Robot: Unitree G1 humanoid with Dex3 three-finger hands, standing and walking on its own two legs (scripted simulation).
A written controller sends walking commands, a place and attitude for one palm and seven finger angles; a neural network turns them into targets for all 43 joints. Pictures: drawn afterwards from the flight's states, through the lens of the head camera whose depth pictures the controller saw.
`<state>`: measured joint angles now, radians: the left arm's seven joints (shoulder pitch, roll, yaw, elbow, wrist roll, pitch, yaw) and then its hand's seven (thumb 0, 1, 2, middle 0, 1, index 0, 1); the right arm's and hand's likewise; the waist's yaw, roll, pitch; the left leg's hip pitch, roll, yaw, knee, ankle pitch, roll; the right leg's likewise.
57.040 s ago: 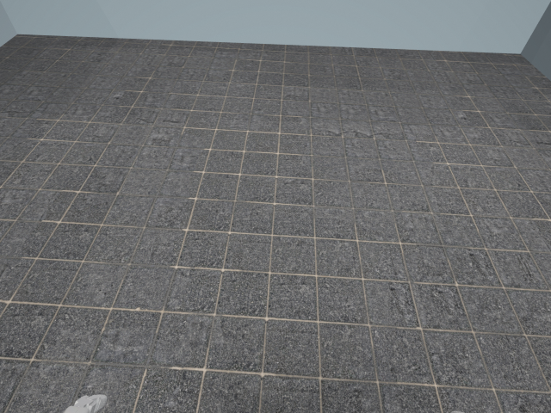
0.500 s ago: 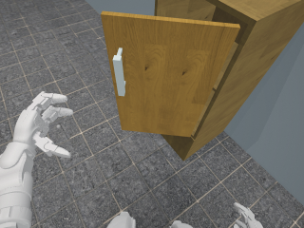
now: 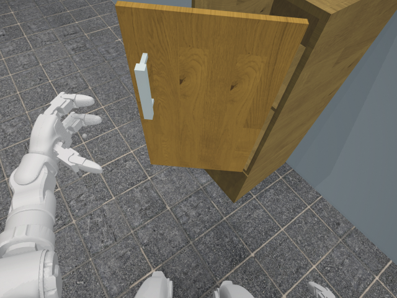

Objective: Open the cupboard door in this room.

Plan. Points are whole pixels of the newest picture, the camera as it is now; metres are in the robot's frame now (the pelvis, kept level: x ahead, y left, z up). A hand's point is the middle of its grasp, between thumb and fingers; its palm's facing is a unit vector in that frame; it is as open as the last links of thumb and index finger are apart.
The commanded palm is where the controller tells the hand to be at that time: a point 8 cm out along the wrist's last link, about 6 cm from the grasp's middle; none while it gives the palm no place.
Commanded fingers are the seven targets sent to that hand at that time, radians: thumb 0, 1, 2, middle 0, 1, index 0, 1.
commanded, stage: move the hooked fingers beside the handle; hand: left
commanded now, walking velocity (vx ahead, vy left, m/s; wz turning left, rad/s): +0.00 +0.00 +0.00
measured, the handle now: (146, 88) +0.56 +0.12 +0.06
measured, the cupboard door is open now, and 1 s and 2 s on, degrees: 48 48 48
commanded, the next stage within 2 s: slide the fingers in behind the handle in 1.40 s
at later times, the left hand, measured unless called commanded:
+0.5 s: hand (106, 109) +0.49 +0.20 +0.06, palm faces -0.07 -1.00 -0.01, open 14.0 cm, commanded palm +0.48 +0.24 +0.06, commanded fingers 0.00 -0.50 0.30 -0.30 -1.20 -0.30 -1.20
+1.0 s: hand (113, 105) +0.50 +0.19 +0.06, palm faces -0.05 -1.00 -0.02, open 14.0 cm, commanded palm +0.48 +0.23 +0.06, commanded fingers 0.00 -0.50 0.30 -0.30 -1.20 -0.30 -1.20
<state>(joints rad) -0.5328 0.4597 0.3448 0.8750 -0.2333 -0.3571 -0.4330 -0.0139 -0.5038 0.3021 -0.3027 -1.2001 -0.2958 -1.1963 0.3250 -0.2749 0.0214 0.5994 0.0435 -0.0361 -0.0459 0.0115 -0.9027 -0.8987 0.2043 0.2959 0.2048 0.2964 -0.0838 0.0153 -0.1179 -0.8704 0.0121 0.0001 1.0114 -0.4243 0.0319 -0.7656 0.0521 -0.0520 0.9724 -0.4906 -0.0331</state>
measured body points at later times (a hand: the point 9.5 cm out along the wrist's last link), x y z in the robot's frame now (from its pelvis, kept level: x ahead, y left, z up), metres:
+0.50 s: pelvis +0.00 +0.01 -0.01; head +0.11 +0.03 +0.42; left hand +0.48 +0.25 +0.07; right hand +0.00 -0.26 -0.12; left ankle +0.03 +0.10 -0.67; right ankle -0.01 -0.10 -0.67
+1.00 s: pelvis +0.00 +0.01 -0.01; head +0.13 +0.03 +0.42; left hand +0.50 +0.24 +0.06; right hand -0.01 -0.25 -0.12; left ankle +0.03 +0.10 -0.67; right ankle -0.01 -0.10 -0.67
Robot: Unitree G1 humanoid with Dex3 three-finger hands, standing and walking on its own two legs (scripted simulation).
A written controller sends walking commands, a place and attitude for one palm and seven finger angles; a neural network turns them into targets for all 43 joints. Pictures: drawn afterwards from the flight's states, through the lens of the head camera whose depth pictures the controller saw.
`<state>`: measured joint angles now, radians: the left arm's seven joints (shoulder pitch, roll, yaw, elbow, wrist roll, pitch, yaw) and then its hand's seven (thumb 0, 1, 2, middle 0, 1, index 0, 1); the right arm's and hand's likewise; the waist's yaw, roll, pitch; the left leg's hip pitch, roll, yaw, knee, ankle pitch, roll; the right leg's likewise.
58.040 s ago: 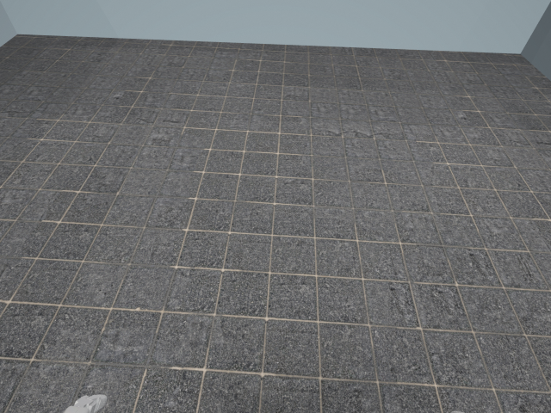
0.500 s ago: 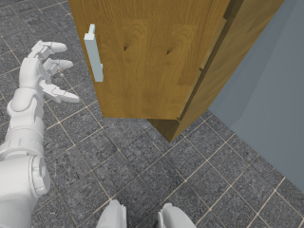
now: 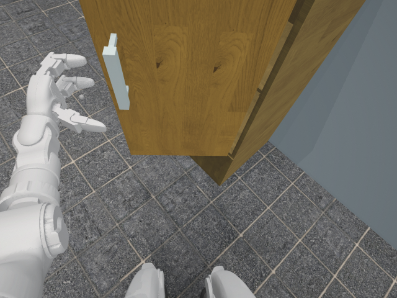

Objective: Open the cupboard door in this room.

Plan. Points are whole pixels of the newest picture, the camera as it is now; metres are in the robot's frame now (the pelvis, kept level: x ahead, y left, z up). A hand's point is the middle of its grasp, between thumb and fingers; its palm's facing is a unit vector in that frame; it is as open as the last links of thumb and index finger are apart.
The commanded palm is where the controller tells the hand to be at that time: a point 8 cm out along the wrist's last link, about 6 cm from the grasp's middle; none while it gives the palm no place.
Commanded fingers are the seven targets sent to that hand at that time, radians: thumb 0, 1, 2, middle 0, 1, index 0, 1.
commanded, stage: move the hooked fingers beside the handle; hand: left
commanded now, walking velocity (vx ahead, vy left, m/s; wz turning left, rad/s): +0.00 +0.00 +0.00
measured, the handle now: (119, 74) +0.55 +0.13 +0.07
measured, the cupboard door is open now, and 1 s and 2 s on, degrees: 48 48 48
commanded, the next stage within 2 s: slide the fingers in behind the handle in 0.40 s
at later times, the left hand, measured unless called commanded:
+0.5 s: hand (80, 101) +0.48 +0.20 +0.07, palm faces -0.01 -1.00 -0.02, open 14.0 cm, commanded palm +0.47 +0.24 +0.07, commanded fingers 0.00 -0.50 0.30 -0.30 -1.20 -0.30 -1.20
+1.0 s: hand (102, 98) +0.49 +0.16 +0.07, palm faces -0.02 -1.00 -0.01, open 14.0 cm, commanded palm +0.47 +0.20 +0.07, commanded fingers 0.00 -0.50 0.30 -0.30 -1.20 -0.30 -1.20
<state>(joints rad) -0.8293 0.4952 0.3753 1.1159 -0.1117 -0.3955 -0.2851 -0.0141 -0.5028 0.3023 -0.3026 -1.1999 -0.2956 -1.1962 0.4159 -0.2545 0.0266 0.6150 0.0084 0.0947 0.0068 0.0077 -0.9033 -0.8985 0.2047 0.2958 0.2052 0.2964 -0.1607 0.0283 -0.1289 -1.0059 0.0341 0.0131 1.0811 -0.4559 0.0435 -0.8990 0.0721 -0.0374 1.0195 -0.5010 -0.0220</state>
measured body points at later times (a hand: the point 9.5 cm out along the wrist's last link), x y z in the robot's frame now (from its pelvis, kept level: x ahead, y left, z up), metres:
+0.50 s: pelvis -0.01 -0.01 -0.01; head +0.11 +0.02 +0.43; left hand +0.48 +0.25 +0.07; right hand +0.02 -0.27 -0.11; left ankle +0.03 +0.09 -0.66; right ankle -0.01 -0.11 -0.66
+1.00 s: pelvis +0.00 +0.00 +0.00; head +0.11 +0.02 +0.43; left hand +0.49 +0.22 +0.07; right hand +0.00 -0.26 -0.11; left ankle +0.03 +0.09 -0.66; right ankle -0.01 -0.11 -0.66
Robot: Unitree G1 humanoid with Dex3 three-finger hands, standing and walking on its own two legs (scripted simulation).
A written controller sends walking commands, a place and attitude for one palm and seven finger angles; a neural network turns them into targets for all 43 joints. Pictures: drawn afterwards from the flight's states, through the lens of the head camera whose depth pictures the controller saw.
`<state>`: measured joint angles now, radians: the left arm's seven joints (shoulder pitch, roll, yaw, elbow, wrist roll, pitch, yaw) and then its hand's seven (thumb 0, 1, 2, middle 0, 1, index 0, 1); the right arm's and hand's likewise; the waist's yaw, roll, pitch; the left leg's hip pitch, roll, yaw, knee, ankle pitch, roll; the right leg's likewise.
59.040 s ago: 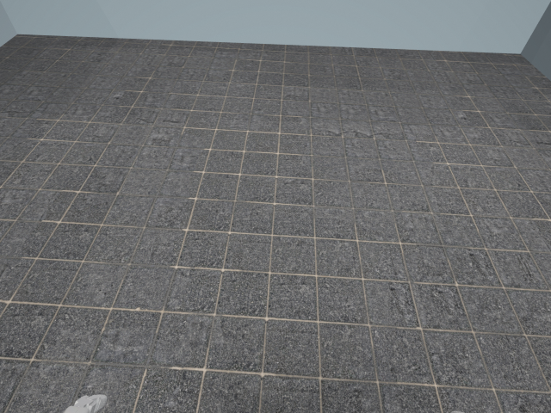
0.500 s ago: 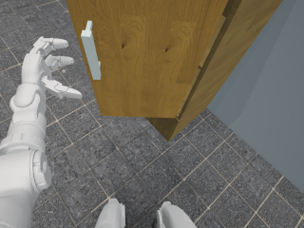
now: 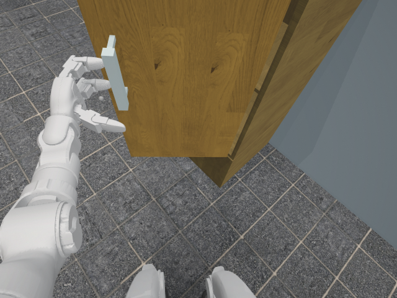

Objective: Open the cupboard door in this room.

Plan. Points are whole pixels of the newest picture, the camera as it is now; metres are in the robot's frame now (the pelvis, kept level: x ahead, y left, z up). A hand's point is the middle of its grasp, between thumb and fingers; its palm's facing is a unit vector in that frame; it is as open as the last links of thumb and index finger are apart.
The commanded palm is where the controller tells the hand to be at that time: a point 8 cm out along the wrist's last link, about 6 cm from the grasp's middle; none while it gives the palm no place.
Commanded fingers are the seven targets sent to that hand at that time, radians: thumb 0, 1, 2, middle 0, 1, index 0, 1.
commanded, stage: slide the fingers in behind the handle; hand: left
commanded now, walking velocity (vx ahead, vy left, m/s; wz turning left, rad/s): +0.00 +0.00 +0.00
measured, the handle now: (118, 75) +0.56 +0.13 +0.07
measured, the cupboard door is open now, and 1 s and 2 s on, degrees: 48 48 49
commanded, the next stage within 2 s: close the thumb around the handle in 1.10 s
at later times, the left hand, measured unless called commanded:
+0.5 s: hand (117, 100) +0.49 +0.13 +0.07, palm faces -0.03 -1.00 -0.01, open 14.0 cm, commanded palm +0.47 +0.17 +0.07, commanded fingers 0.00 -0.50 0.30 -0.30 -1.20 -0.30 -1.20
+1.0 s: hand (126, 99) +0.49 +0.11 +0.07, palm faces -0.02 -1.00 -0.02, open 14.0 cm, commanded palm +0.47 +0.16 +0.07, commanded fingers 0.00 -0.50 0.30 -0.30 -1.20 -0.30 -1.20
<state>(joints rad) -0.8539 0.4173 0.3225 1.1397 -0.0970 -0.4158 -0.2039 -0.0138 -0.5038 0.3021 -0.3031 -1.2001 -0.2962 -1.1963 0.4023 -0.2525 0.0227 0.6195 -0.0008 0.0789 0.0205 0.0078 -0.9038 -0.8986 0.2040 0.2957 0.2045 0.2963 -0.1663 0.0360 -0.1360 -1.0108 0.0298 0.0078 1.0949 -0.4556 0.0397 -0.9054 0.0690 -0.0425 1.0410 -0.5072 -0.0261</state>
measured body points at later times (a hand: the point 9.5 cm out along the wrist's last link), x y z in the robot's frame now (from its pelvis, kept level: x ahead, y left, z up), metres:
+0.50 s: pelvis +0.00 -0.01 +0.00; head +0.11 +0.01 +0.43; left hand +0.49 +0.18 +0.07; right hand +0.02 -0.27 -0.12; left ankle +0.03 +0.09 -0.66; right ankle -0.01 -0.11 -0.66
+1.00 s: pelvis +0.00 -0.01 +0.00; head +0.11 +0.00 +0.43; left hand +0.49 +0.17 +0.08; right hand +0.02 -0.27 -0.12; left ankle +0.03 +0.09 -0.66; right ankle -0.01 -0.11 -0.66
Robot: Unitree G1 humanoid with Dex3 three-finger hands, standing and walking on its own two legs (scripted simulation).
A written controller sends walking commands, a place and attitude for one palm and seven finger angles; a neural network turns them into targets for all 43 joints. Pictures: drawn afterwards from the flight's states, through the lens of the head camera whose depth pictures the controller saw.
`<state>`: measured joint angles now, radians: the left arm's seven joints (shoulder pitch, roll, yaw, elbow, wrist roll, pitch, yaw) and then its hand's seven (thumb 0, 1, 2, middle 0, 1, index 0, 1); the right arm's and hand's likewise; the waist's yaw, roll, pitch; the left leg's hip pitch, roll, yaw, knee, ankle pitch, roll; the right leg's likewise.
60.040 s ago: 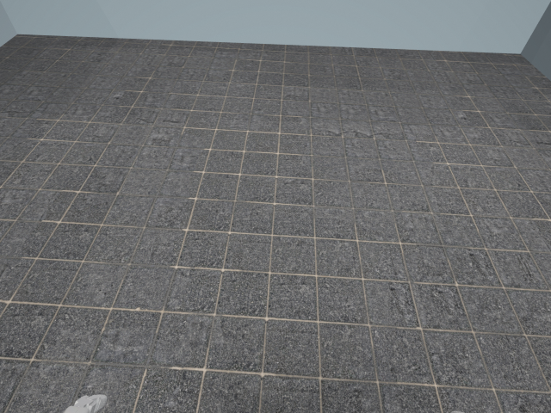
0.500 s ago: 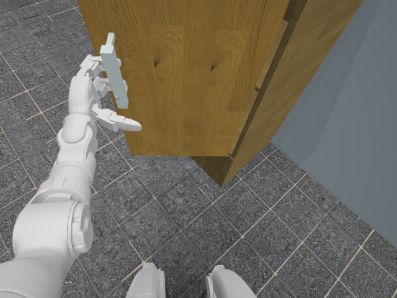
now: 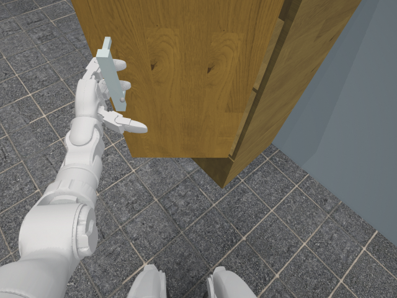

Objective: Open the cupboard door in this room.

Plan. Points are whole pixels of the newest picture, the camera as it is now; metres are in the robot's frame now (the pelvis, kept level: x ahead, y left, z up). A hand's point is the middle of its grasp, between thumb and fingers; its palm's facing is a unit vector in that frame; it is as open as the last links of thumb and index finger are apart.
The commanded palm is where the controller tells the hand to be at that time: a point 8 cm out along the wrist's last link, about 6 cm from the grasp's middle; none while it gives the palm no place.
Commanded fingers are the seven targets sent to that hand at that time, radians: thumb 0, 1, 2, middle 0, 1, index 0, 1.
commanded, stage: slide the fingers in behind the handle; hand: left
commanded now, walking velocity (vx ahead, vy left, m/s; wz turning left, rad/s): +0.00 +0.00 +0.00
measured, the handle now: (114, 77) +0.56 +0.14 +0.08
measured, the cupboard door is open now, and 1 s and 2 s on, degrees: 48 49 92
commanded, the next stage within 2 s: close the thumb around the handle in 0.10 s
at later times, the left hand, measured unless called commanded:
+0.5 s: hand (119, 99) +0.50 +0.13 +0.07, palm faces -0.04 -1.00 -0.01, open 11.5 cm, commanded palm +0.47 +0.17 +0.07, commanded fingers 0.00 0.40 0.68 -0.36 -1.30 -0.36 -1.30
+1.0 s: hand (122, 101) +0.49 +0.12 +0.07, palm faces -0.05 -1.00 -0.01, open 5.9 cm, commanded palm +0.47 +0.16 +0.07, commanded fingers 0.00 0.90 0.90 -0.40 -1.35 -0.40 -1.35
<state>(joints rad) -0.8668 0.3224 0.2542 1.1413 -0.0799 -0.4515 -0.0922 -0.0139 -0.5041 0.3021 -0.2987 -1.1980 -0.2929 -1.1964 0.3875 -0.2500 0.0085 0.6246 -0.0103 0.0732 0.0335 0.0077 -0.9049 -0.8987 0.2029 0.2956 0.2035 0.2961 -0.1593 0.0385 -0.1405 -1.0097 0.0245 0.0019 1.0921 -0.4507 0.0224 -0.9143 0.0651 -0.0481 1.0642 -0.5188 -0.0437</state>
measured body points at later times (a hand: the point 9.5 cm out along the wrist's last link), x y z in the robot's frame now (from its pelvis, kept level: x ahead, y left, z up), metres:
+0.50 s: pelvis +0.00 +0.00 +0.00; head +0.12 +0.02 +0.43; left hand +0.50 +0.18 +0.08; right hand +0.01 -0.26 -0.12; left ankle +0.03 +0.11 -0.66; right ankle -0.01 -0.10 -0.66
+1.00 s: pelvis +0.00 +0.01 +0.00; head +0.11 +0.02 +0.44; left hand +0.49 +0.17 +0.08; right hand +0.02 -0.25 -0.12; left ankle +0.03 +0.11 -0.66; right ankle -0.01 -0.10 -0.66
